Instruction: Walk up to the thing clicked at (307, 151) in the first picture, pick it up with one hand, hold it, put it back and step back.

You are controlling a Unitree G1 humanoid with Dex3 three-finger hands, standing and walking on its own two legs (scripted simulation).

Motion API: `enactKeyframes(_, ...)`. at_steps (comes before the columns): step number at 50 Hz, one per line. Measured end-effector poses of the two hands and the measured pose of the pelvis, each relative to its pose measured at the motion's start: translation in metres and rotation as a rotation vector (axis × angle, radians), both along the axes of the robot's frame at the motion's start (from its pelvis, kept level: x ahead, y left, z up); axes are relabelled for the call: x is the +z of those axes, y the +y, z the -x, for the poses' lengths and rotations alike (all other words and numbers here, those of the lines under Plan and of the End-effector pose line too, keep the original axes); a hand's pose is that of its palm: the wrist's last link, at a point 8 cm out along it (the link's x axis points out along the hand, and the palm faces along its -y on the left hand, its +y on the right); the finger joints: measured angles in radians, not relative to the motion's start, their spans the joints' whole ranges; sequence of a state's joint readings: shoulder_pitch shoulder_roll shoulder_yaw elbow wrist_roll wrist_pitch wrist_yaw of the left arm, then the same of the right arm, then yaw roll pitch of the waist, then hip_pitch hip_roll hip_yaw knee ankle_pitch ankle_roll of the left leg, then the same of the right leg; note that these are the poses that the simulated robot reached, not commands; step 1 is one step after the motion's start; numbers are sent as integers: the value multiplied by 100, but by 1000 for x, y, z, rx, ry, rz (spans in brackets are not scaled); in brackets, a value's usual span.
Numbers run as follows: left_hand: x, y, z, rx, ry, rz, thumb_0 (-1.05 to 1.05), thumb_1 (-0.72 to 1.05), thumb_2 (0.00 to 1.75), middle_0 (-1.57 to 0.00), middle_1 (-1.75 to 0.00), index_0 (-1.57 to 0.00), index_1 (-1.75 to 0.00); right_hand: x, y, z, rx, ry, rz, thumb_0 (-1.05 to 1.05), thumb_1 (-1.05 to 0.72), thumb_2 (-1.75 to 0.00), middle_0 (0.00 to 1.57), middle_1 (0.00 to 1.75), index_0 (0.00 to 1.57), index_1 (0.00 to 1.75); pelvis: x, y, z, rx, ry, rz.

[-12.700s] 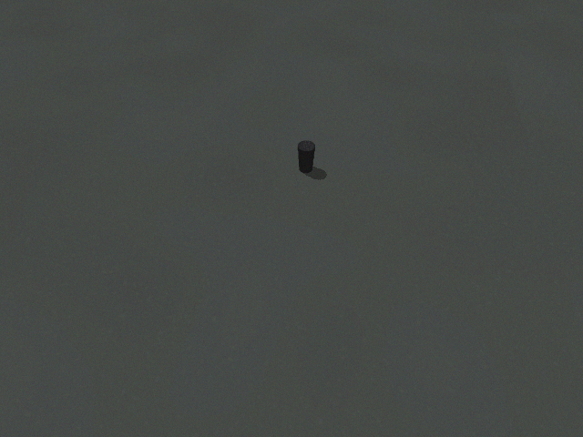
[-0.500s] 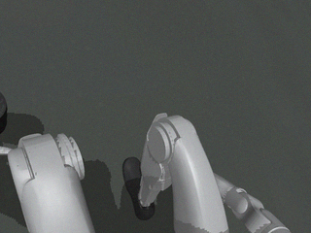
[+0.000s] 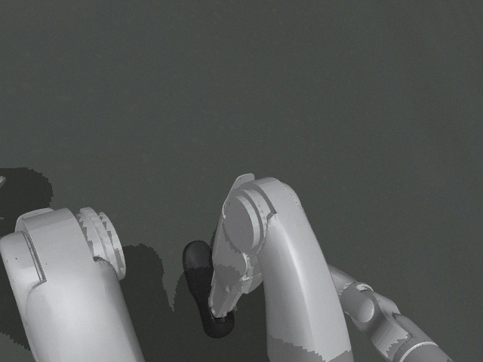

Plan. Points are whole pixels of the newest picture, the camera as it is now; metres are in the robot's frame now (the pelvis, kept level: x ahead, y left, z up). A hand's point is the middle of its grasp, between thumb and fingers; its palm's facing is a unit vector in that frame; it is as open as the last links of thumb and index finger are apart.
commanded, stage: close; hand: left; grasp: from the side
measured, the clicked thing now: out of the picture +0.41 +0.28 -0.20
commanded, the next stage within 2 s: settle in 0.22 s
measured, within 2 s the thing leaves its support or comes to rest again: leaves its support in 0.64 s
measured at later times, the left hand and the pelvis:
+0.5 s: hand out of the picture +0.41 +0.28 -0.17, palm faces +0.38 -0.92 +0.00, open 11.5 cm; pelvis +0.00 +0.00 +0.00, yaw +0 degrees
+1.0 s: hand out of the picture +0.38 +0.31 -0.08, palm faces +0.37 -0.93 -0.03, open 11.6 cm; pelvis +0.01 -0.01 +0.02, yaw +3 degrees
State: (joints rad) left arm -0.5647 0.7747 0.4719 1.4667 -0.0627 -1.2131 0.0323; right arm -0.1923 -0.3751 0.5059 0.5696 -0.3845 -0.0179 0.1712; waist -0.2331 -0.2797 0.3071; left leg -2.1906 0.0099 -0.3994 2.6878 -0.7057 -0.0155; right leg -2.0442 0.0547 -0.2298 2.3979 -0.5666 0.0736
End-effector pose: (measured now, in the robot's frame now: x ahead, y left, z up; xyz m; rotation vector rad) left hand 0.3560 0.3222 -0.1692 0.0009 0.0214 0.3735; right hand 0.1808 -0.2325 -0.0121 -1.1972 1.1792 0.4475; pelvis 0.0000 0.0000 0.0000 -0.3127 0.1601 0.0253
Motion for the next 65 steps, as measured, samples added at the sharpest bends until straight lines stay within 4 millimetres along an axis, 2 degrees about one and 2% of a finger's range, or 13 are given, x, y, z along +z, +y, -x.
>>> enactKeyframes(9,0,2,-3,27,3,7,2,-9,56,-64,-64,-49,-66,3,0,5,-7,5,12,0,-88,-90,20,30,21,30,1,0,2,-3,-2,2)
enactKeyframes(21,-1,3,-9,28,-11,0,3,-30,77,-67,-85,-55,-86,4,-5,14,-37,28,25,0,-89,-90,21,30,21,30,1,1,2,-6,-4,7)
enactKeyframes(32,4,5,-2,13,-10,-1,3,-42,92,-67,-95,-55,-96,4,-5,8,-63,23,9,0,-91,-91,21,30,21,30,4,0,0,1,16,2)
enactKeyframes(38,26,13,5,28,-41,-14,3,-46,97,-68,-96,-56,-98,4,-4,-3,-81,-1,-27,0,-92,-91,21,30,21,30,10,-3,-2,13,48,-10)
enactKeyframes(51,97,27,15,3,-68,-51,3,-50,102,-69,-97,-57,-98,-2,-1,-33,-177,-111,-184,0,-91,-90,20,30,21,30,23,-7,-7,44,147,-51)
enactKeyframes(65,154,26,21,-12,-6,-72,3,-51,103,-70,-96,-58,-97,-28,-6,-31,-390,-104,-311,1,-91,-90,20,30,21,30,41,-15,-17,82,279,-109)
